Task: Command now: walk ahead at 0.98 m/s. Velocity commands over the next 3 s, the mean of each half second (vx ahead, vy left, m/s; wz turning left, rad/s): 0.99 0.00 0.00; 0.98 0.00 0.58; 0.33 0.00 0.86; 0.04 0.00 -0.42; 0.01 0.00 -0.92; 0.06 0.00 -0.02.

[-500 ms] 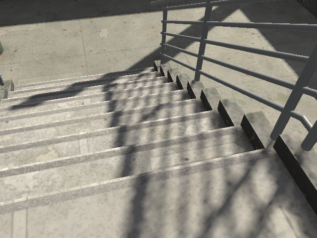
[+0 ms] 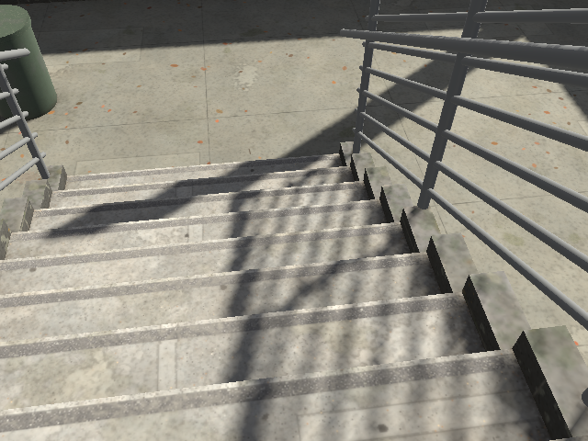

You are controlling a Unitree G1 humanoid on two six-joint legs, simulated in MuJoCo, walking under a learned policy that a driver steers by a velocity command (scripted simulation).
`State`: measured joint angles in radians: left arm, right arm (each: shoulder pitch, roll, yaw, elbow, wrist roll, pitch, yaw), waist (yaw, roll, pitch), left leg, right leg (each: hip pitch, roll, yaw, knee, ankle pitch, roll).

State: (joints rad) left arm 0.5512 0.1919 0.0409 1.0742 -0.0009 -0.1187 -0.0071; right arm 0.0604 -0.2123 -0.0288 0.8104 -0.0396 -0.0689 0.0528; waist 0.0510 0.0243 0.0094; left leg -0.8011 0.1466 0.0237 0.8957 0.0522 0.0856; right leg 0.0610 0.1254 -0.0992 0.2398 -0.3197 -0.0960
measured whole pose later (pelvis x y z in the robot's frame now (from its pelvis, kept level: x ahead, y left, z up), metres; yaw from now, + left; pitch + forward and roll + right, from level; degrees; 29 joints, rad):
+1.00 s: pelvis +0.89 -0.02 -0.35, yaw +18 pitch -3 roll -2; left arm 0.40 0.19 0.04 1.06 0.04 -0.07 0.05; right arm 0.23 -0.27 -0.07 0.92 -0.01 -0.04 0.01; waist -0.03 0.03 0.05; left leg -0.31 -0.11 0.10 0.70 -0.24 0.24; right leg -0.31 -0.05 -0.16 1.86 -0.64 -0.01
